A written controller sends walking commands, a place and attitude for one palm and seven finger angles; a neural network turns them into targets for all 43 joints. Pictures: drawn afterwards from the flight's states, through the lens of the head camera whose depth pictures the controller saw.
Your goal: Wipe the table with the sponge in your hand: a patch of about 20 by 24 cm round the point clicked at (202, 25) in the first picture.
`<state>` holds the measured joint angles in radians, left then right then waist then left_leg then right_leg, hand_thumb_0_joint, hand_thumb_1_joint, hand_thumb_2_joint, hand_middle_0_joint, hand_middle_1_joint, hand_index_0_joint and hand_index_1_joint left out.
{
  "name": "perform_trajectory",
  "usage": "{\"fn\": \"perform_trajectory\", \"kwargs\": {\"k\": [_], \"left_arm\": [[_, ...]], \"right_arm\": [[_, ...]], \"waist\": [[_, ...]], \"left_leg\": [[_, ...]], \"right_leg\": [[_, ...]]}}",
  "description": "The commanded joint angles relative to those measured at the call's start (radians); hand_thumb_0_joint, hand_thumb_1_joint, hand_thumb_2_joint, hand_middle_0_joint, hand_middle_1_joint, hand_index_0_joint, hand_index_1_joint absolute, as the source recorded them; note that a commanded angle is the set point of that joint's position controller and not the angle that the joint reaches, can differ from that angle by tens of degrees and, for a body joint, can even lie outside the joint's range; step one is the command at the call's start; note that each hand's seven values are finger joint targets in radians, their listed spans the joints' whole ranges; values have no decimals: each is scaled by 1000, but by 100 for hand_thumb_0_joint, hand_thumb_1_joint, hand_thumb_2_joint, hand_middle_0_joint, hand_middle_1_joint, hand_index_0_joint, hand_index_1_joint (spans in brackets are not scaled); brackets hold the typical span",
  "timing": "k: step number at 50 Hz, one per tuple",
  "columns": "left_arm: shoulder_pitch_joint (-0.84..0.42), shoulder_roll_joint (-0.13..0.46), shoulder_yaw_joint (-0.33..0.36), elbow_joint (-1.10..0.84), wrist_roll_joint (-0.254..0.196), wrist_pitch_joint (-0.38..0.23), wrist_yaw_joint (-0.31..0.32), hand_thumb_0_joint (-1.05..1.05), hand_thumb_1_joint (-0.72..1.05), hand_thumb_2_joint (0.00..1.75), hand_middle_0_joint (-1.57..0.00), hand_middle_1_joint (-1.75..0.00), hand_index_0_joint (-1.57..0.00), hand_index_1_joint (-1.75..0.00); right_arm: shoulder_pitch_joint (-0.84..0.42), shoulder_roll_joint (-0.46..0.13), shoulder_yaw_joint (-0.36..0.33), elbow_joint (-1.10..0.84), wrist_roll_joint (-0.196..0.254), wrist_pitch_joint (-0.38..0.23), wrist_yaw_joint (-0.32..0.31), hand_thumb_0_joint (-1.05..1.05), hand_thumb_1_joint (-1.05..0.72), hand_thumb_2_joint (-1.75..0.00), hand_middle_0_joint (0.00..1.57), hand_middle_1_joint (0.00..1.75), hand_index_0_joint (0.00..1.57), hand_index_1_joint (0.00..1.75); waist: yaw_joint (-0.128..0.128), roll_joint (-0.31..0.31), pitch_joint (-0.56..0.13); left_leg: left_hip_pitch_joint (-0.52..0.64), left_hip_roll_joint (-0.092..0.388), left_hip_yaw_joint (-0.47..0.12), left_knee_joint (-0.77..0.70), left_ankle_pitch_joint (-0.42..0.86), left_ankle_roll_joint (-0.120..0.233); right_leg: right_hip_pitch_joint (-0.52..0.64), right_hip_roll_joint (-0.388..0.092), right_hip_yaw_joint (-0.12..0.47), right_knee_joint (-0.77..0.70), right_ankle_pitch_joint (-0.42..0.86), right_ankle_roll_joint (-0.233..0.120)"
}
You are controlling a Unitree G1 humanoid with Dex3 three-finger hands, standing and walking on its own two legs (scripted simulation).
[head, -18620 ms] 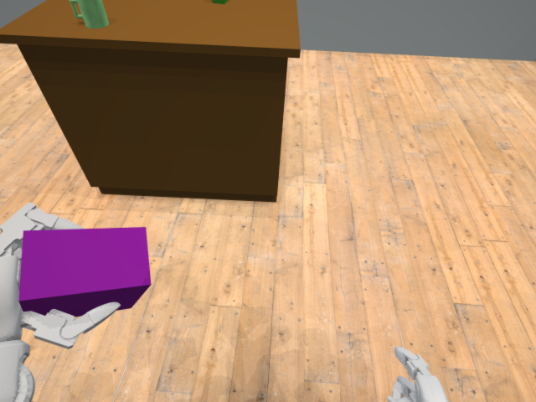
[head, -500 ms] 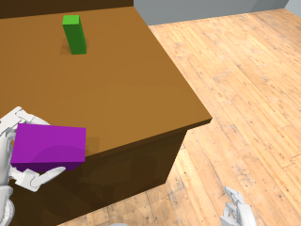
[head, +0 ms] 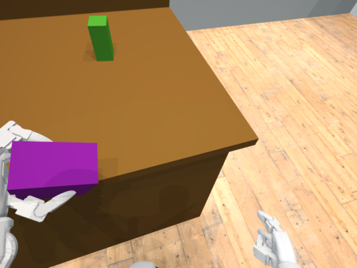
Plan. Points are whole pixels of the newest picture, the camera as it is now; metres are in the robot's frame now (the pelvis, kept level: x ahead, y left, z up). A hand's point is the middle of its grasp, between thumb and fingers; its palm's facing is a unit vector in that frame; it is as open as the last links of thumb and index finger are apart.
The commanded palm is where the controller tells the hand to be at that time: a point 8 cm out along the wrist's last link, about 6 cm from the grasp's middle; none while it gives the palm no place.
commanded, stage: look again from close up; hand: left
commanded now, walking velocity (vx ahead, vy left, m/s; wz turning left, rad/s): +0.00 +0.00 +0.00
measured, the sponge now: (66, 172) +0.23 +0.23 +0.13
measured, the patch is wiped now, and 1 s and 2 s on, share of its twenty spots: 0.00 0.00 0.00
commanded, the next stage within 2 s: turn the palm down, sponge in hand in 0.18 s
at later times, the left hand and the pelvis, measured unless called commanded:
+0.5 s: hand (21, 154) +0.23 +0.28 +0.18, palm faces +0.43 -0.77 -0.47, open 10.6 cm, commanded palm +0.17 +0.28 +0.20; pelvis -0.01 -0.01 +0.00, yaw +0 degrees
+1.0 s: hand (62, 176) +0.21 +0.21 +0.17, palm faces +0.20 -0.53 -0.83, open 10.6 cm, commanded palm +0.17 +0.25 +0.23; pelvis -0.01 -0.07 -0.01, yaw +1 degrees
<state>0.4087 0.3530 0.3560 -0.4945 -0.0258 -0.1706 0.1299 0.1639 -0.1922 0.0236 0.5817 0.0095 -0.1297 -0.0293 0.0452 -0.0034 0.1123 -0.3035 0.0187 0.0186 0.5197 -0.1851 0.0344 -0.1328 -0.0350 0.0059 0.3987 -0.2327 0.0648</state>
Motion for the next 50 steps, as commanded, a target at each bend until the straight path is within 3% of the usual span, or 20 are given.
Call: {"fn": "perform_trajectory", "kwargs": {"k": [1, 13, 14, 15, 16, 17, 18, 19, 21, 24, 26, 29, 30, 33, 38, 42, 45, 48, 49, 50], "left_arm": [[-75, 151, 88, -257, -10, -72, 18, 0, 10, 130, -120, -160, -120, -160], [-33, 158, 106, -227, -19, -80, 11, 0, 10, 130, -120, -160, -120, -160], [-985, 1122, 472, -513, 40, -240, 40, 0, 10, 130, -120, -160, -120, -160], [-522, 481, 334, 106, 149, -27, -17, 0, 10, 130, -120, -160, -120, -160], [-421, 312, 124, 26, 110, 2, -28, 0, 10, 130, -120, -160, -120, -160], [-361, 368, 214, -29, 88, 36, -28, 0, 10, 130, -120, -160, -120, -160], [-395, 271, 143, -22, 8, 78, -69, 0, 10, 130, -120, -160, -120, -160], [-279, 228, 129, 72, -47, 140, -99, 0, 10, 130, -120, -160, -120, -160], [-252, 235, 55, -13, -59, 201, -152, 0, 10, 130, -120, -160, -120, -160], [-249, 319, 21, -31, 101, 286, -143, 0, 10, 130, -120, -160, -120, -160], [-339, 351, 25, -110, 172, 269, -117, 0, 10, 130, -120, -160, -120, -160], [-478, 531, 220, -173, 161, 182, -54, 0, 10, 130, -120, -160, -120, -160], [-502, 494, 201, -192, 150, 147, -39, 0, 10, 130, -120, -160, -120, -160], [-532, 456, 179, -57, 148, 108, -12, 0, 10, 130, -120, -160, -120, -160], [-518, 473, 72, 108, 200, 273, -74, 0, 10, 130, -120, -160, -120, -160], [-529, 520, 17, 99, 241, 384, -186, 0, 10, 130, -120, -160, -120, -160], [-525, 544, 40, -9, 246, 318, -236, 0, 10, 130, -120, -160, -120, -160], [-464, 611, 162, -57, 223, 199, -225, 0, 10, 130, -120, -160, -120, -160], [-441, 686, 245, -57, 225, 180, -206, 0, 10, 130, -120, -160, -120, -160], [-461, 641, 224, -85, 223, 161, -186, 0, 10, 130, -120, -160, -120, -160]], "right_arm": [[-81, -139, -61, -157, 7, -53, -9, 0, -90, -90, 20, 30, 20, 30], [-76, -136, -66, -155, 10, -46, -8, 0, -90, -90, 20, 30, 20, 30], [94, -213, 85, -275, 58, -25, -106, 0, -90, -90, 20, 30, 20, 30], [-28, -115, -68, -119, -78, -69, -63, 0, -90, -90, 20, 30, 20, 30], [-27, -125, -43, -122, -72, -80, 8, 0, -90, -90, 20, 30, 20, 30], [22, -192, -78, -94, -63, -60, 16, 0, -90, -90, 20, 30, 20, 30], [-39, -183, -71, -112, -48, -65, 13, 0, -90, -90, 20, 30, 20, 30], [-68, -186, -66, -108, -14, -62, 10, 0, -90, -90, 20, 30, 20, 30], [-114, -181, -45, -110, 7, -64, 9, 0, -90, -90, 20, 30, 20, 30], [-159, -178, -17, -156, 31, -31, 2, 0, -90, -90, 20, 30, 20, 30], [-180, -165, -11, -176, 7, -15, -7, 0, -90, -90, 20, 30, 20, 30], [-174, -166, -25, -150, -12, -11, -41, 0, -90, -90, 20, 30, 20, 30], [-171, -145, -24, -154, -22, -18, -45, 0, -90, -90, 20, 30, 20, 30], [-154, -141, -33, -87, -19, -13, -58, 0, -90, -90, 20, 30, 20, 30], [-175, -160, -21, -89, 4, 9, -81, 0, -90, -90, 20, 30, 20, 30], [-187, -170, -13, -127, 25, 17, -97, 0, -90, -90, 20, 30, 20, 30], [-198, -154, -12, -150, 28, 1, -100, 0, -90, -90, 20, 30, 20, 30], [-165, -146, -32, -143, 16, -22, -102, 0, -90, -90, 20, 30, 20, 30], [-171, -150, -37, -138, 15, -30, -101, 0, -90, -90, 20, 30, 20, 30], [-158, -136, -38, -142, 13, -31, -98, 0, -90, -90, 20, 30, 20, 30]], "waist": [[-27, 94, -211], [-31, 78, -172], [-93, 253, -214], [53, 208, -420], [-36, 115, -366], [2, 153, -492], [30, 156, -469], [43, 178, -395], [54, 191, -256], [32, 140, -76], [6, 102, -89], [18, 66, -220], [29, 66, -281], [17, 96, -259], [27, 174, -182], [24, 86, -149], [25, 27, -167], [51, -18, -192], [73, 15, -202], [68, 12, -226]], "left_leg": [[122, 53, -60, -126, -60, 0], [78, 55, -71, -142, -146, 3], [-6, 17, -92, -188, -212, 32], [302, 11, -40, -73, 285, -41], [276, 13, -64, -67, 482, -94], [397, 43, -77, -58, 514, -99], [374, 19, -67, -65, 363, -96], [328, 19, -51, -80, 214, -87], [201, -10, -32, -118, -23, -61], [56, -17, -31, -175, -228, -34], [44, -20, -56, -184, -322, -28], [104, -25, -50, -129, -319, -31], [116, -29, -52, -115, -303, -36], [118, -29, -42, -75, -314, -44], [68, -49, -10, -77, -294, -32], [69, -47, 7, -42, -188, -20], [89, -45, -2, 0, -120, -16], [76, -41, -23, 40, -87, -19], [76, -40, -20, 59, -63, -24], [64, -45, -22, 67, -39, -24]], "right_leg": [[-9, 7, -11, -44, 117, -76], [-15, 7, -6, -55, 60, -76], [189, 83, -32, 44, 9, 0], [-79, 65, -80, 160, 129, -96], [-138, 99, -125, 121, 123, -86], [-158, 96, -101, 140, 133, -80], [-152, 75, -95, 130, 110, -83], [-144, 79, -96, 113, 96, -91], [-116, 54, -110, 75, 87, -95], [-170, 59, -103, 71, -32, -93], [-189, 59, -97, 85, -111, -86], [-187, 68, -82, 89, -168, -77], [-171, 62, -82, 88, -174, -79], [-198, 63, -80, 89, -175, -73], [-179, 38, -44, 31, -212, -75], [-175, 25, -8, -6, -237, -70], [-182, 16, 25, -21, -238, -67], [-177, 8, 50, -22, -247, -65], [-164, 3, 78, -30, -234, -71], [-142, -6, 69, -8, -182, -70]]}}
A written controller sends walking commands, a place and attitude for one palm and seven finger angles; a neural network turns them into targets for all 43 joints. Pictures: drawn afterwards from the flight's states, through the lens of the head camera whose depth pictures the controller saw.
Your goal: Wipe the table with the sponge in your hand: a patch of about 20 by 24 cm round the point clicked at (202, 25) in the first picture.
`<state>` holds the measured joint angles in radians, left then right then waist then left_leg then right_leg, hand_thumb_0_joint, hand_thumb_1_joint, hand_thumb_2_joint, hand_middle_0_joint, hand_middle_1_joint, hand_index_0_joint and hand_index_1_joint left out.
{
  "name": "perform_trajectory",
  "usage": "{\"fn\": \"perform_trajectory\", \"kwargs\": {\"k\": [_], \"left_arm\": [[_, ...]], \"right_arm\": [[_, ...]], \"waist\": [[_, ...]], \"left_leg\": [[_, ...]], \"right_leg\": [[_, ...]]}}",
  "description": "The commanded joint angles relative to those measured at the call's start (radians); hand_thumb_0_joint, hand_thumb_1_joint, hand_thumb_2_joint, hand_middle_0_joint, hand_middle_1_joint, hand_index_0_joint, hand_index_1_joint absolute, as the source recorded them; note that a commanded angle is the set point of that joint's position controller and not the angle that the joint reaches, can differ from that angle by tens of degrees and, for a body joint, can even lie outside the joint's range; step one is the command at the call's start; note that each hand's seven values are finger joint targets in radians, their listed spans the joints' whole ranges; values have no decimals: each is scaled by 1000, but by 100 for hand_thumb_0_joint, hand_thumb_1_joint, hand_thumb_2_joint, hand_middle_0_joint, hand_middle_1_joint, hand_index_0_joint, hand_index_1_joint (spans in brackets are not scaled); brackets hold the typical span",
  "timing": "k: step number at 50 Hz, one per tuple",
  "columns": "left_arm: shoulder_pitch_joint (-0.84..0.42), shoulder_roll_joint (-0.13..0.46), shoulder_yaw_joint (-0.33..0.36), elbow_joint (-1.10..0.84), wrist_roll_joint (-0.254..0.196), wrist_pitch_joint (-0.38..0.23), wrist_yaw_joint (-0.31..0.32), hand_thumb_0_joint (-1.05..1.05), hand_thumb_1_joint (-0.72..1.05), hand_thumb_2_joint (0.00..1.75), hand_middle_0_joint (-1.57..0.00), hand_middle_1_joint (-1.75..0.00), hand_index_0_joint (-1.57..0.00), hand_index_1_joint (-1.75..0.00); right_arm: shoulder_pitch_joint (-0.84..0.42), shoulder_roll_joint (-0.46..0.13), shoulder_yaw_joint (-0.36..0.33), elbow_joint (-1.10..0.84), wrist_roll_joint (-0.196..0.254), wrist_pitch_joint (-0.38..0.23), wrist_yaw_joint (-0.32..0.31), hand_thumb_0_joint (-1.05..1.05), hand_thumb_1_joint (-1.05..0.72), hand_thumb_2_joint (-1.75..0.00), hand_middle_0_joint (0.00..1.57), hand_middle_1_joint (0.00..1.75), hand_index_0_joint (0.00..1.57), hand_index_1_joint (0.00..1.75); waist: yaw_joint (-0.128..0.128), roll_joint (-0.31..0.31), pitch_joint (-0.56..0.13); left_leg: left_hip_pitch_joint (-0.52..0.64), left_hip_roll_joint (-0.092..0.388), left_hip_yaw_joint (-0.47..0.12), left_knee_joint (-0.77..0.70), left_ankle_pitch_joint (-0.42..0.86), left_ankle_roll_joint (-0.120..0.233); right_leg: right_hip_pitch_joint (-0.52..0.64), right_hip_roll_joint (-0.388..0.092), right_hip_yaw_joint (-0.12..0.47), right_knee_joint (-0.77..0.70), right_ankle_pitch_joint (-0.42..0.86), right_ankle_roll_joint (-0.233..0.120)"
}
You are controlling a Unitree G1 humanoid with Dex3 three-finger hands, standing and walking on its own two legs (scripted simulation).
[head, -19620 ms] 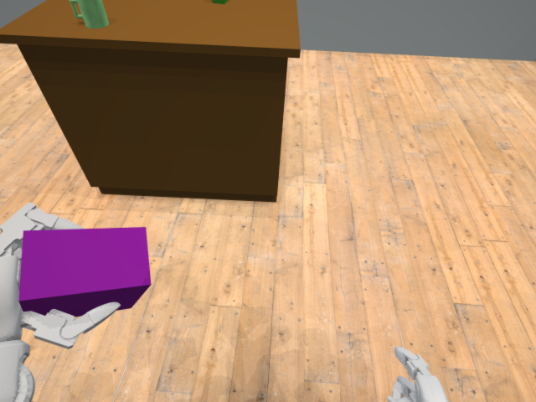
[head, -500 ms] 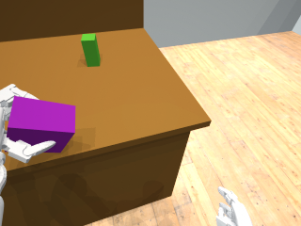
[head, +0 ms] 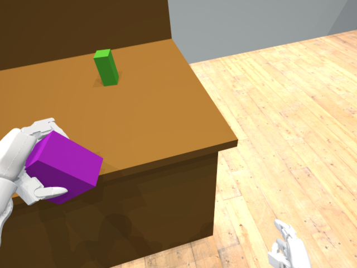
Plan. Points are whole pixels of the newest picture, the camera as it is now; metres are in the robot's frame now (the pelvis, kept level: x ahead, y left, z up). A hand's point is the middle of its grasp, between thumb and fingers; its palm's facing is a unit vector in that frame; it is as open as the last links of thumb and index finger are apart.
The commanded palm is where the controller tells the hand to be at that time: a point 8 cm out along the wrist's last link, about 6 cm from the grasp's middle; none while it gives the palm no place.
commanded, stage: turn the palm down, sponge in hand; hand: left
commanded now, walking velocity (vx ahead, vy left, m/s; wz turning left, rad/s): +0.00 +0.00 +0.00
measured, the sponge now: (64, 174) +0.23 +0.26 +0.14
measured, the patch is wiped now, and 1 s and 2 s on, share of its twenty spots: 0.00 0.00 0.00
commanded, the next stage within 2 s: move the sponge above the wiping area in 1.48 s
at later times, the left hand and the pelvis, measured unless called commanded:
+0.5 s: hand (45, 136) +0.26 +0.28 +0.22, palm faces +0.26 -0.29 -0.92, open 10.6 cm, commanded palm +0.22 +0.32 +0.28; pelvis +0.04 +0.03 +0.01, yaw -1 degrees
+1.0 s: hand (2, 114) +0.26 +0.32 +0.28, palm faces +0.39 -0.01 -0.92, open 10.6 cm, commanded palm +0.20 +0.32 +0.31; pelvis +0.01 +0.04 +0.01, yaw +0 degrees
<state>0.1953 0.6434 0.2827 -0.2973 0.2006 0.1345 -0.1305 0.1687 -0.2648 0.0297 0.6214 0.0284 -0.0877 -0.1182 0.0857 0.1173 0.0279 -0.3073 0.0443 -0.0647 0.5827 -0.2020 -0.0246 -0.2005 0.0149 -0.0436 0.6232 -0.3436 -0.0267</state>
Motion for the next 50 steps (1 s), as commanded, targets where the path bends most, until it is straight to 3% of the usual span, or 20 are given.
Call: {"fn": "perform_trajectory", "kwargs": {"k": [1, 4, 5, 11, 14, 17, 19, 20, 21, 24, 25, 29, 30, 33, 34, 35, 40, 44, 45, 50], "left_arm": [[-213, 350, 323, -247, -2, -146, 101, 0, 10, 130, -120, -160, -120, -160], [-151, 357, 356, -204, 23, -96, 177, 0, 10, 130, -120, -160, -120, -160], [-137, 301, 298, -209, 30, -68, 189, 0, 10, 130, -120, -160, -120, -160], [-103, 327, 207, -196, 89, 145, 108, 0, 10, 130, -120, -160, -120, -160], [-168, 348, 180, -322, 138, 143, 52, 0, 10, 130, -120, -160, -120, -160], [-146, 338, 174, -476, 179, 77, 42, 0, 10, 130, -120, -160, -120, -160], [-135, 396, 247, -527, 211, 58, 73, 0, 10, 130, -120, -160, -120, -160], [-138, 354, 229, -537, 223, 46, 97, 0, 10, 130, -120, -160, -120, -160], [-106, 374, 269, -495, 232, 52, 122, 0, 10, 130, -120, -160, -120, -160], [-157, 372, 303, -376, 244, 138, 188, 0, 10, 130, -120, -160, -120, -160], [-207, 309, 230, -350, 248, 168, 200, 0, 10, 130, -120, -160, -120, -160], [-269, 311, 171, -198, 288, 268, 155, 0, 10, 130, -120, -160, -120, -160], [-300, 279, 114, -217, 294, 272, 135, 0, 10, 130, -120, -160, -120, -160], [-366, 241, 9, -282, 331, 288, 77, 0, 10, 130, -120, -160, -120, -160], [-395, 197, -40, -322, 346, 301, 59, 0, 10, 130, -120, -160, -120, -160], [-428, 184, -72, -389, 358, 289, 54, 0, 10, 130, -120, -160, -120, -160], [-523, 348, 14, -539, 485, 289, 60, 0, 10, 130, -120, -160, -120, -160], [-548, 487, 160, -405, 543, 307, 94, 0, 10, 130, -120, -160, -120, -160], [-557, 411, 102, -365, 527, 304, 99, 0, 10, 130, -120, -160, -120, -160], [-459, 297, 34, -140, 470, 318, 41, 0, 10, 130, -120, -160, -120, -160]], "right_arm": [[-143, -63, -52, -167, -5, -70, -6, 0, -90, -90, 20, 30, 20, 30], [-133, -84, -66, -164, 4, -59, 9, 0, -90, -90, 20, 30, 20, 30], [-115, -82, -66, -169, 5, -47, 13, 0, -90, -90, 20, 30, 20, 30], [-141, -124, -61, -201, 26, -6, -1, 0, -90, -90, 20, 30, 20, 30], [-219, -104, -38, -228, 37, -18, -8, 0, -90, -90, 20, 30, 20, 30], [-175, -97, -48, -238, 16, -28, -11, 0, -90, -90, 20, 30, 20, 30], [-205, -89, -41, -236, 12, -37, -5, 0, -90, -90, 20, 30, 20, 30], [-172, -76, -41, -233, 4, -38, -1, 0, -90, -90, 20, 30, 20, 30], [-148, -81, -48, -215, 0, -29, 4, 0, -90, -90, 20, 30, 20, 30], [-214, -89, -49, -184, 18, 1, 26, 0, -90, -90, 20, 30, 20, 30], [-192, -88, -50, -181, 17, 18, 31, 0, -90, -90, 20, 30, 20, 30], [-293, -105, -28, -177, 34, 58, 35, 0, -90, -90, 20, 30, 20, 30], [-278, -101, -21, -190, 35, 63, 33, 0, -90, -90, 20, 30, 20, 30], [-339, -93, -6, -209, 37, 61, 22, 0, -90, -90, 20, 30, 20, 30], [-421, -66, 13, -226, 51, 45, 23, 0, -90, -90, 20, 30, 20, 30], [-383, -65, 7, -230, 44, 37, 18, 0, -90, -90, 20, 30, 20, 30], [-415, -65, 20, -226, 12, 28, 10, 0, -90, -90, 20, 30, 20, 30], [-437, -71, 22, -177, 9, 62, 25, 0, -90, -90, 20, 30, 20, 30], [-409, -62, 22, -177, 12, 72, 31, 0, -90, -90, 20, 30, 20, 30], [-415, -78, 20, -167, 38, 101, 49, 0, -90, -90, 20, 30, 20, 30]], "waist": [[31, -86, -127], [51, 9, -150], [43, -19, -146], [29, -129, -138], [25, -96, -174], [20, -80, -265], [42, -24, -289], [33, -39, -305], [41, -27, -303], [64, 54, -244], [46, 11, -232], [54, -28, -171], [39, -78, -175], [38, -45, -211], [43, 26, -212], [36, 3, -254], [66, 70, -354], [98, 94, -315], [82, 47, -297], [69, -89, -182]], "left_leg": [[65, -65, 66, 10, 0, 32], [73, -64, 82, 4, 66, 28], [62, -63, 90, -7, 88, 30], [81, -59, 109, -25, 161, 51], [142, -72, 110, -21, 210, 61], [198, -74, 99, -16, 295, 70], [214, -76, 94, -15, 314, 62], [211, -71, 92, -13, 345, 61], [200, -66, 87, -22, 356, 54], [161, -53, 80, -49, 336, 24], [142, -38, 76, -65, 332, 18], [139, -37, 71, -122, 233, 13], [138, -32, 64, -136, 214, 18], [184, -37, 40, -180, 130, 27], [203, -43, 37, -184, 101, 28], [216, -38, 25, -188, 102, 31], [228, -50, 5, -201, 99, 37], [199, -51, 5, -197, 109, 23], [196, -44, 20, -193, 122, 20], [172, -38, 45, -199, 86, 18]], "right_leg": [[-73, -54, 116, -226, -13, 20], [-41, -53, 97, -188, 152, 14], [-28, -55, 68, -167, 212, 21], [-7, -54, 48, -137, 395, 55], [-11, -36, 39, -142, 422, 47], [-8, -28, 8, -129, 483, 44], [-8, -13, 8, -129, 458, 29], [0, -22, -9, -122, 471, 29], [4, -17, -15, -124, 456, 25], [21, -10, -4, -140, 399, 4], [23, -19, -24, -140, 378, 8], [1, -2, -12, -184, 278, 4], [5, -10, -27, -189, 266, 11], [-5, -10, -26, -200, 204, 12], [-15, 0, -13, -198, 192, 2], [-2, -7, -21, -191, 192, 5], [59, 2, -6, -163, 155, -19], [64, 21, 21, -182, 123, -43], [52, 6, 3, -190, 125, -35], [4, -1, -8, -248, 141, -8]]}}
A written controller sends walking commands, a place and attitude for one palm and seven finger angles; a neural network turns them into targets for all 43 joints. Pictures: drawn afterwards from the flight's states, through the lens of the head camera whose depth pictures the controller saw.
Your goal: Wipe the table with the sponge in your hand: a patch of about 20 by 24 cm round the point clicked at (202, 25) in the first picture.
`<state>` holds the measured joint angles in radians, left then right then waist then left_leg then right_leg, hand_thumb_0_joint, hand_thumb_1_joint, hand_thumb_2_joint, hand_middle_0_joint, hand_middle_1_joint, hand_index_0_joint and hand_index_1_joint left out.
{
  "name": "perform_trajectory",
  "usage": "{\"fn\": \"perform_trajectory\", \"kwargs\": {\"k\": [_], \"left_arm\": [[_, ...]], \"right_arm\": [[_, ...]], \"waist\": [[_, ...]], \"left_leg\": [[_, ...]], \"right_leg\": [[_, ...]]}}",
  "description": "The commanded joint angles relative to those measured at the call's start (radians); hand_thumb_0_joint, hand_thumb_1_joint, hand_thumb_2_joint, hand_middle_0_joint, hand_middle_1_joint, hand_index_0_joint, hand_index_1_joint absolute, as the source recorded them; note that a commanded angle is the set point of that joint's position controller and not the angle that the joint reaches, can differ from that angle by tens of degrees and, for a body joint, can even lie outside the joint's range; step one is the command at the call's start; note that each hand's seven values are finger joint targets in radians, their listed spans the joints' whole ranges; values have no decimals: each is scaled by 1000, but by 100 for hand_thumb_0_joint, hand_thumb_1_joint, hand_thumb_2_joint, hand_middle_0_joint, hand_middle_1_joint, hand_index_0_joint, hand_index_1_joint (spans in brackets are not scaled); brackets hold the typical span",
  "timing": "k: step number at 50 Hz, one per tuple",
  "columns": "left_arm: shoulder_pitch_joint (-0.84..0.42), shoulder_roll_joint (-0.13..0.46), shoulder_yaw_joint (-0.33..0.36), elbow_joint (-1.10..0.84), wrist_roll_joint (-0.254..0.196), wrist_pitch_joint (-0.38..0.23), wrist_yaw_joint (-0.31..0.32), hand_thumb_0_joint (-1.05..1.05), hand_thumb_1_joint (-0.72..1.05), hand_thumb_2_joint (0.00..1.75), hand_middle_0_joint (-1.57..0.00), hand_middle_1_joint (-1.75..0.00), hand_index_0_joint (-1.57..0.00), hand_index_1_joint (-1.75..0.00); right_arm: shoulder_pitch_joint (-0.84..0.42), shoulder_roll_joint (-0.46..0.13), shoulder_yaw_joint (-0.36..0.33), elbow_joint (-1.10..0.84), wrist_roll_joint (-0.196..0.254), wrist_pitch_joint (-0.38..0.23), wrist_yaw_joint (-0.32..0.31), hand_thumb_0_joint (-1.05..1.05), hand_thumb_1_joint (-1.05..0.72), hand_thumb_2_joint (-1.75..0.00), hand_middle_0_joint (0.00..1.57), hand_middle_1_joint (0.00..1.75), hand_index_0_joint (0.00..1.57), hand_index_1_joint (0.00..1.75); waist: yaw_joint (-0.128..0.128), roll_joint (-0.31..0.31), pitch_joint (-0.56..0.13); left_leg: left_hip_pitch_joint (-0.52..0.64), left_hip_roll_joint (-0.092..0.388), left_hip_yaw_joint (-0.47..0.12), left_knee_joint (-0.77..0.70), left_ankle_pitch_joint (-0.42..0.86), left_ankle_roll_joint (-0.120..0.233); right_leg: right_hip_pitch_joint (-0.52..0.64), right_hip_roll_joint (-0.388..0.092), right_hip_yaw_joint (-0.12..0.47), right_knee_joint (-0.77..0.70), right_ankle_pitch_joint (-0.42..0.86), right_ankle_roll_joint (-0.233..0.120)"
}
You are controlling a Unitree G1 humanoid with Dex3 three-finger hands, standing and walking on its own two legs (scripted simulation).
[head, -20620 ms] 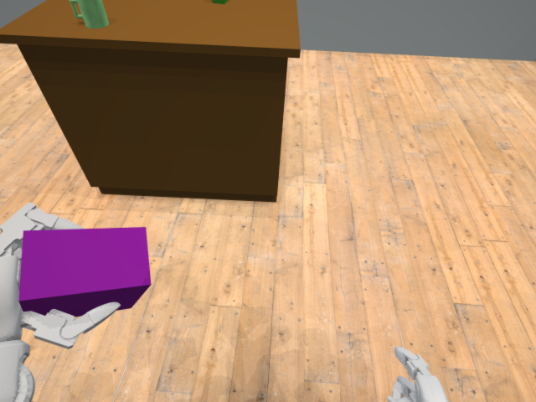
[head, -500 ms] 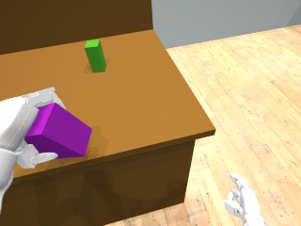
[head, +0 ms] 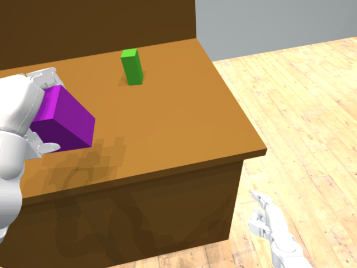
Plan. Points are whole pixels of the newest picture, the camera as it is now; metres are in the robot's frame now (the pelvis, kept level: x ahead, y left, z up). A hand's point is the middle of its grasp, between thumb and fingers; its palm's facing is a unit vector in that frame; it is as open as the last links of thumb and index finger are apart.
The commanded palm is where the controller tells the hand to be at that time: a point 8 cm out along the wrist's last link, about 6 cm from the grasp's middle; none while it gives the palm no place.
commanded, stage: turn the palm down, sponge in hand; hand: left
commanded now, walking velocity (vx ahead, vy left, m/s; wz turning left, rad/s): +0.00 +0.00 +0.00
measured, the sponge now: (52, 128) +0.26 +0.29 +0.23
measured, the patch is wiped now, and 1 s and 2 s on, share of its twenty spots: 0.00 0.00 0.00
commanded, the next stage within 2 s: move the sponge above the wiping area in 0.48 s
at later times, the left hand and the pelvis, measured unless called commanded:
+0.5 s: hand (37, 108) +0.24 +0.27 +0.28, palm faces +0.42 +0.05 -0.91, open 10.6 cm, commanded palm +0.19 +0.25 +0.30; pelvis +0.00 -0.03 +0.00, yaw +0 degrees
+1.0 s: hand (42, 107) +0.27 +0.30 +0.26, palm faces +0.37 +0.00 -0.93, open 10.5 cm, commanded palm +0.22 +0.26 +0.29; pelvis +0.01 -0.02 +0.00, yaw -1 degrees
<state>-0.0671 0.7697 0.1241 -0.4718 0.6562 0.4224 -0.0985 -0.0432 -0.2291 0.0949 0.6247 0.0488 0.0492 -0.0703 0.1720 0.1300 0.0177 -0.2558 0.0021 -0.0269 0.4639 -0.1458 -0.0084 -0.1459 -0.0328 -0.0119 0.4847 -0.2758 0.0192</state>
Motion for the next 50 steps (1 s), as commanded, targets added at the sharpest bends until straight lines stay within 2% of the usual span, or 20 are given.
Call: {"fn": "perform_trajectory", "kwargs": {"k": [1, 5, 9, 10, 14, 15, 19, 23, 26, 29, 32, 34, 36, 37, 39, 43, 44, 46, 49, 50], "left_arm": [[-167, 147, 163, 52, 12, 26, -8, 0, 10, 130, -120, -160, -120, -160], [-172, -9, -10, 14, 16, 7, -48, 0, 10, 130, -120, -160, -120, -160], [-274, 148, 71, -205, 77, -30, -22, 0, 10, 130, -120, -160, -120, -160], [-338, 197, 98, -275, 103, -45, -8, 0, 10, 130, -120, -160, -120, -160], [-336, 427, 312, -302, 174, -70, 50, 0, 10, 130, -120, -160, -120, -160], [-345, 341, 249, -276, 160, -77, 65, 0, 10, 130, -120, -160, -120, -160], [-292, 270, 271, 9, 73, -56, 73, 0, 10, 130, -120, -160, -120, -160], [-149, 154, 174, 170, 16, -58, 4, 0, 10, 130, -120, -160, -120, -160], [-71, 38, 62, 137, -8, -57, -41, 0, 10, 130, -120, -160, -120, -160], [-112, 26, 23, 8, 13, -63, -52, 0, 10, 130, -120, -160, -120, -160], [-269, 171, 91, -157, 80, -89, -28, 0, 10, 130, -120, -160, -120, -160], [-416, 358, 220, -247, 155, -95, 3, 0, 10, 130, -120, -160, -120, -160], [-382, 376, 264, -206, 182, -108, 49, 0, 10, 130, -120, -160, -120, -160], [-365, 328, 241, -188, 174, -111, 64, 0, 10, 130, -120, -160, -120, -160], [-363, 343, 297, -134, 146, -96, 94, 0, 10, 130, -120, -160, -120, -160], [-277, 207, 227, 77, 63, -69, 77, 0, 10, 130, -120, -160, -120, -160], [-201, 170, 217, 178, 54, -49, 54, 0, 10, 130, -120, -160, -120, -160], [-124, 118, 151, 201, 34, -39, 8, 0, 10, 130, -120, -160, -120, -160], [-73, -22, 19, 196, 22, -11, -45, 0, 10, 130, -120, -160, -120, -160], [-94, -23, -1, 132, 22, -17, -50, 0, 10, 130, -120, -160, -120, -160]], "right_arm": [[-200, -114, -45, -175, 22, -33, 1, 0, -90, -90, 20, 30, 20, 30], [-226, -100, -39, -201, 44, -65, 2, 0, -90, -90, 20, 30, 20, 30], [-272, -90, -39, -226, 26, -109, -22, 0, -90, -90, 20, 30, 20, 30], [-252, -96, -45, -225, 10, -120, -27, 0, -90, -90, 20, 30, 20, 30], [-232, -105, -53, -186, -24, -122, -20, 0, -90, -90, 20, 30, 20, 30], [-209, -86, -49, -183, -25, -117, -15, 0, -90, -90, 20, 30, 20, 30], [-202, -103, -68, -153, 11, -89, 4, 0, -90, -90, 20, 30, 20, 30], [-159, -128, -75, -165, 21, -69, 7, 0, -90, -90, 20, 30, 20, 30], [-168, -121, -69, -194, 37, -83, 12, 0, -90, -90, 20, 30, 20, 30], [-227, -100, -55, -222, 44, -115, 10, 0, -90, -90, 20, 30, 20, 30], [-188, -114, -66, -220, 8, -135, -11, 0, -90, -90, 20, 30, 20, 30], [-209, -116, -61, -210, -8, -149, -19, 0, -90, -90, 20, 30, 20, 30], [-155, -103, -68, -185, -28, -144, -16, 0, -90, -90, 20, 30, 20, 30], [-144, -97, -70, -175, -24, -135, -9, 0, -90, -90, 20, 30, 20, 30], [-157, -102, -78, -159, -6, -125, 3, 0, -90, -90, 20, 30, 20, 30], [-131, -114, -83, -151, 9, -84, 20, 0, -90, -90, 20, 30, 20, 30], [-163, -117, -79, -149, 21, -83, 22, 0, -90, -90, 20, 30, 20, 30], [-123, -131, -80, -163, 23, -58, 25, 0, -90, -90, 20, 30, 20, 30], [-186, -113, -60, -200, 47, -62, 28, 0, -90, -90, 20, 30, 20, 30], [-156, -126, -66, -204, 43, -65, 27, 0, -90, -90, 20, 30, 20, 30]], "waist": [[-21, -104, -152], [-51, -96, -105], [-27, -10, -209], [-20, 15, -291], [21, 105, -323], [4, 78, -309], [1, -29, -167], [-19, -177, -106], [-35, -171, -85], [-36, -115, -101], [-26, -74, -236], [-7, 29, -306], [0, 37, -331], [-4, 40, -323], [5, 62, -300], [-9, -78, -229], [-11, -99, -158], [-25, -157, -142], [-48, -133, -86], [-55, -146, -124]], "left_leg": [[114, 0, 9, -88, 6, 4], [95, -11, 7, -102, -139, 11], [123, -35, 10, -80, -142, 24], [150, -44, 15, -56, -71, 27], [170, -48, 3, -23, 52, 20], [169, -44, 22, -17, 84, 18], [143, -26, 15, -22, 59, 7], [99, -10, 47, -28, 18, 16], [83, -14, 55, -34, -30, 19], [83, -26, 44, -36, -71, 22], [141, -39, 36, -25, 10, 36], [178, -47, 27, -10, 73, 34], [188, -49, 39, -1, 165, 32], [194, -48, 42, -3, 175, 28], [192, -40, 29, -3, 180, 16], [152, -14, 41, -21, 169, 9], [135, -13, 44, -27, 142, 9], [112, -5, 60, -35, 115, 13], [92, -11, 57, -44, 42, 13], [95, -10, 47, -48, 35, 16]], "right_leg": [[-59, 47, -44, -111, 64, -49], [-109, 40, -42, -117, -5, -38], [-61, 41, 3, -92, -63, -53], [-31, 32, 4, -72, -36, -59], [-11, 55, 50, -73, 0, -94], [-16, 41, 22, -70, 23, -89], [-55, 54, 72, -131, 53, -84], [-75, 22, 11, -131, 76, -33], [-93, 20, -4, -127, 53, -23], [-107, 21, 3, -120, -10, -31], [-53, 20, 1, -82, 50, -39], [-28, 38, 33, -67, 81, -64], [-2, 38, 16, -55, 142, -76], [1, 39, 11, -62, 157, -79], [0, 58, 54, -74, 167, -99], [1, 33, 2, -89, 221, -59], [-30, 46, 15, -107, 202, -62], [-34, 32, -20, -102, 213, -38], [-87, 37, -32, -109, 159, -36], [-75, 33, -45, -101, 157, -32]]}}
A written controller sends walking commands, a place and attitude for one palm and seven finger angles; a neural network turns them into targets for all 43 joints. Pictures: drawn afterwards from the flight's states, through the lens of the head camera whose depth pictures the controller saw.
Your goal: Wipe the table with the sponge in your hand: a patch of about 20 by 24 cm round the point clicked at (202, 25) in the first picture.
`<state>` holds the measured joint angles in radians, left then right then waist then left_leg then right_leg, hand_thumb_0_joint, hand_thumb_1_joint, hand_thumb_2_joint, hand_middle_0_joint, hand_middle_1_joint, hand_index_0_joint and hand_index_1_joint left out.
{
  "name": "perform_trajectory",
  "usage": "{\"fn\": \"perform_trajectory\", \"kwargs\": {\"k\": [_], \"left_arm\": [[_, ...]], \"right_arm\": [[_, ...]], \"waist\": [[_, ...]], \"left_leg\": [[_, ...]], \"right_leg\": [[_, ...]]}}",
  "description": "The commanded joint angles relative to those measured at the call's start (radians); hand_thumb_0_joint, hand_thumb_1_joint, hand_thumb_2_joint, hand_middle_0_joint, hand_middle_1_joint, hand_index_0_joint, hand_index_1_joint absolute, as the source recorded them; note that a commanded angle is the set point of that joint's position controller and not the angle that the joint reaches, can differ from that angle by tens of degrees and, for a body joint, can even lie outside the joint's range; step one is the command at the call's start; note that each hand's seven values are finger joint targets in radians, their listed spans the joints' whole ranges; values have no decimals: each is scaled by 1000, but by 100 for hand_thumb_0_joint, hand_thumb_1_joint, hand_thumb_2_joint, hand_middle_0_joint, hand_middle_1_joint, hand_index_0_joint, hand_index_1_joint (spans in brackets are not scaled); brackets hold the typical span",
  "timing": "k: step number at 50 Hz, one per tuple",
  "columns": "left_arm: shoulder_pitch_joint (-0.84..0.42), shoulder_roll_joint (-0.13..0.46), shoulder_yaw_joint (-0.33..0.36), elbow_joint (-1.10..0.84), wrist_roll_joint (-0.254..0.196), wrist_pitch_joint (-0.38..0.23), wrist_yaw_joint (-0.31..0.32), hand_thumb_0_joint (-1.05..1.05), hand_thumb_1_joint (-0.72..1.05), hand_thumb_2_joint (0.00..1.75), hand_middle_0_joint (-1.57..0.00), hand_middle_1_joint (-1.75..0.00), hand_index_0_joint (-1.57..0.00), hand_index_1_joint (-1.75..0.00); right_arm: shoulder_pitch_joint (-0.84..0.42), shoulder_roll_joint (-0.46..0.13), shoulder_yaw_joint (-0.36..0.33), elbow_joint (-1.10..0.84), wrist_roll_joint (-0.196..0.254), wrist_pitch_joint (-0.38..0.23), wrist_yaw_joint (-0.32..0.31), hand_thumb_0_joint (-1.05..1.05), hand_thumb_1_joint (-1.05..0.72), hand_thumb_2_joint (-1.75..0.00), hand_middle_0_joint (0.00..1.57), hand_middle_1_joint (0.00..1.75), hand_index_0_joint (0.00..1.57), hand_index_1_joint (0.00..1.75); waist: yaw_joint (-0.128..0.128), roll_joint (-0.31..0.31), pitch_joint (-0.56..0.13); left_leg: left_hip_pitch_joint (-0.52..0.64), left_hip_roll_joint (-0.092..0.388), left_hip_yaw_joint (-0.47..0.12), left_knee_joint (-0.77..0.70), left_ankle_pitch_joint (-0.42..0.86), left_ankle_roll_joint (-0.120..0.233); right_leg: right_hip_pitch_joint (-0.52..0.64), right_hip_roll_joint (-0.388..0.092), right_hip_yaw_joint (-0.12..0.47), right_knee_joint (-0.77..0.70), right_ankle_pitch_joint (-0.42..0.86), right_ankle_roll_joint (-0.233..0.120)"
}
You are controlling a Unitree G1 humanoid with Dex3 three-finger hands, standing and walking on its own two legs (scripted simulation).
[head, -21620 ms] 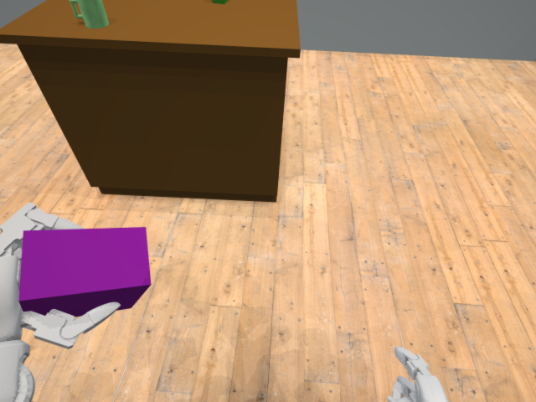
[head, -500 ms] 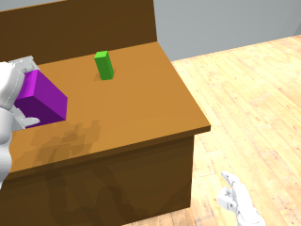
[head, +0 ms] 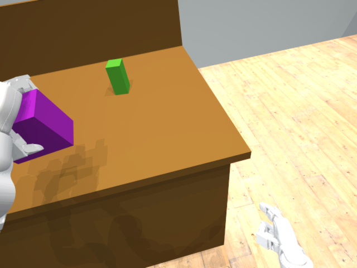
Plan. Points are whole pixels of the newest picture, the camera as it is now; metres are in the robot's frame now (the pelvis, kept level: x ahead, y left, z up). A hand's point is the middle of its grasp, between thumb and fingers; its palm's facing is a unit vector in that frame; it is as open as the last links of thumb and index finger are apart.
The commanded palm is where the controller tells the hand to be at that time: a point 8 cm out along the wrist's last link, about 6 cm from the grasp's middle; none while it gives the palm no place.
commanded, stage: move the sponge above the wiping area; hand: left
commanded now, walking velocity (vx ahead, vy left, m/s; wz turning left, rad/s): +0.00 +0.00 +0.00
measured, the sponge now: (33, 133) +0.27 +0.33 +0.22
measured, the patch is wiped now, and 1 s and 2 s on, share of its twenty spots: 0.00 0.00 0.00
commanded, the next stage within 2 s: none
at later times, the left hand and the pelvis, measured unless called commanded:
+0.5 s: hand (35, 130) +0.27 +0.33 +0.22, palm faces +0.26 -0.05 -0.96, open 10.4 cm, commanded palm +0.23 +0.30 +0.27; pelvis +0.00 +0.01 +0.00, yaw +1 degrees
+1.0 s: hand (53, 141) +0.29 +0.33 +0.17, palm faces +0.00 -0.04 -1.00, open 10.4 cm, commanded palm +0.27 +0.31 +0.25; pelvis +0.00 +0.00 +0.00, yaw +1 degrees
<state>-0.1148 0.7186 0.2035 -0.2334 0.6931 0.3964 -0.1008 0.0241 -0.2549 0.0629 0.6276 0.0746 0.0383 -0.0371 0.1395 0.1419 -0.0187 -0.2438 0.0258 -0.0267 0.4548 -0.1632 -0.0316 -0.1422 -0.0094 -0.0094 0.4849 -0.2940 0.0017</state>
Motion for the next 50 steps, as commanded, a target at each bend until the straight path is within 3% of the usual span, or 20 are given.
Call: {"fn": "perform_trajectory", "kwargs": {"k": [1, 3, 5, 9, 10, 14, 15, 19, 23, 26, 29, 30, 33, 34, 35, 38, 39, 44, 48, 50], "left_arm": [[-70, 9, -120, -157, -13, 8, -54, 0, 10, 130, -120, -160, -120, -160], [-178, 71, -111, -279, 28, -8, -48, 0, 10, 130, -120, -160, -120, -160], [-312, 216, -30, -458, 102, -29, -28, 0, 10, 130, -120, -160, -120, -160], [-401, 410, 149, -470, 209, -59, 56, 0, 10, 130, -120, -160, -120, -160], [-402, 343, 106, -442, 204, -68, 85, 0, 10, 130, -120, -160, -120, -160], [-397, 297, 137, -207, 118, -33, 128, 0, 10, 130, -120, -160, -120, -160], [-407, 237, 85, -153, 93, -29, 121, 0, 10, 130, -120, -160, -120, -160], [-184, 77, -32, 90, 53, 34, 18, 0, 10, 130, -120, -160, -120, -160], [-175, -5, -172, 33, 48, 45, -63, 0, 10, 130, -120, -160, -120, -160], [-289, 66, -163, -103, 102, 25, -86, 0, 10, 130, -120, -160, -120, -160], [-526, 338, 2, -272, 209, -33, -64, 0, 10, 130, -120, -160, -120, -160], [-608, 350, 2, -278, 251, -61, -41, 0, 10, 130, -120, -160, -120, -160], [-558, 346, 76, -191, 227, -141, 43, 0, 10, 130, -120, -160, -120, -160], [-545, 399, 141, -188, 208, -143, 70, 0, 10, 130, -120, -160, -120, -160], [-560, 295, 70, -144, 173, -142, 92, 0, 10, 130, -120, -160, -120, -160], [-541, 248, 61, 97, 123, -76, 118, 0, 10, 130, -120, -160, -120, -160], [-479, 248, 70, 158, 120, -52, 104, 0, 10, 130, -120, -160, -120, -160], [-303, 75, -125, 303, 118, 19, -50, 0, 10, 130, -120, -160, -120, -160], [-401, 121, -178, 180, 154, 2, -145, 0, 10, 130, -120, -160, -120, -160], [-515, 217, -129, 86, 196, -52, -172, 0, 10, 130, -120, -160, -120, -160]], "right_arm": [[-236, -92, -32, -218, 17, -60, -10, 0, -90, -90, 20, 30, 20, 30], [-248, -89, -34, -229, 3, -82, -25, 0, -90, -90, 20, 30, 20, 30], [-248, -83, -30, -241, -18, -108, -37, 0, -90, -90, 20, 30, 20, 30], [-220, -82, -31, -178, -48, -109, -41, 0, -90, -90, 20, 30, 20, 30], [-187, -66, -29, -166, -55, -107, -40, 0, -90, -90, 20, 30, 20, 30], [-228, -78, -40, -133, -22, -80, -18, 0, -90, -90, 20, 30, 20, 30], [-201, -81, -39, -130, -23, -68, -16, 0, -90, -90, 20, 30, 20, 30], [-249, -86, -28, -147, 4, -42, -7, 0, -90, -90, 20, 30, 20, 30], [-220, -102, -32, -187, 16, -31, -7, 0, -90, -90, 20, 30, 20, 30], [-237, -96, -28, -209, 8, -54, -16, 0, -90, -90, 20, 30, 20, 30], [-251, -99, -27, -204, -19, -76, -39, 0, -90, -90, 20, 30, 20, 30], [-213, -86, -23, -192, -35, -88, -45, 0, -90, -90, 20, 30, 20, 30], [-160, -75, -37, -143, -42, -104, -58, 0, -90, -90, 20, 30, 20, 30], [-177, -85, -41, -140, -36, -113, -60, 0, -90, -90, 20, 30, 20, 30], [-165, -70, -40, -128, -33, -113, -58, 0, -90, -90, 20, 30, 20, 30], [-158, -98, -53, -87, -20, -90, -33, 0, -90, -90, 20, 30, 20, 30], [-186, -107, -53, -89, -12, -86, -30, 0, -90, -90, 20, 30, 20, 30], [-191, -117, -46, -137, 11, -43, -14, 0, -90, -90, 20, 30, 20, 30], [-175, -125, -46, -177, 8, -43, -16, 0, -90, -90, 20, 30, 20, 30], [-167, -119, -43, -183, -3, -59, -27, 0, -90, -90, 20, 30, 20, 30]], "waist": [[-25, -133, -94], [-20, -101, -180], [-3, -30, -318], [25, 101, -340], [15, 74, -347], [24, 55, -259], [7, -4, -258], [-2, -128, -82], [-37, -160, -98], [-39, -134, -192], [-18, -19, -314], [-16, 2, -356], [-4, 34, -304], [15, 77, -315], [2, 60, -303], [-5, -7, -223], [3, -15, -188], [-37, -147, -93], [-66, -171, -186], [-69, -150, -258]], "left_leg": [[94, -39, 42, -46, 26, 45], [129, -50, 31, -38, 46, 56], [184, -59, 24, -12, 142, 64], [210, -53, 0, -13, 220, 54], [214, -53, 15, -9, 257, 50], [195, -45, 16, -16, 231, 30], [179, -34, 26, -29, 211, 28], [97, -36, 41, -53, 103, 30], [78, -42, 41, -48, 19, 40], [114, -55, 32, -29, 42, 56], [174, -68, 17, -10, 96, 66], [190, -81, 17, -4, 141, 68], [220, -67, 22, -17, 164, 60], [227, -66, 17, -20, 161, 56], [218, -62, 32, -17, 175, 51], [149, -50, 33, -20, 156, 35], [138, -52, 39, -27, 141, 35], [53, -52, 60, -22, 61, 45], [80, -69, 49, 6, 55, 70], [119, -82, 43, 26, 94, 84]], "right_leg": [[-81, 8, -48, -101, 146, -15], [-58, 7, -41, -80, 143, -21], [-11, 14, -26, -44, 179, -39], [12, 52, -13, -33, 169, -78], [12, 43, -36, -30, 182, -79], [3, 50, 7, -76, 198, -89], [7, 31, -28, -83, 204, -70], [-65, 31, -36, -120, 162, -44], [-83, 19, -58, -110, 132, -24], [-61, 18, -46, -88, 130, -30], [-19, 38, -16, -64, 125, -49], [-13, 36, -28, -55, 125, -57], [-28, 48, -35, -82, 130, -73], [-11, 56, -5, -87, 134, -87], [-10, 41, -31, -84, 150, -79], [-21, 25, -26, -102, 172, -63], [-26, 32, -4, -111, 166, -69], [-73, 24, -35, -112, 168, -34], [-63, 16, -34, -87, 196, -19], [-50, 21, -28, -72, 225, -24]]}}
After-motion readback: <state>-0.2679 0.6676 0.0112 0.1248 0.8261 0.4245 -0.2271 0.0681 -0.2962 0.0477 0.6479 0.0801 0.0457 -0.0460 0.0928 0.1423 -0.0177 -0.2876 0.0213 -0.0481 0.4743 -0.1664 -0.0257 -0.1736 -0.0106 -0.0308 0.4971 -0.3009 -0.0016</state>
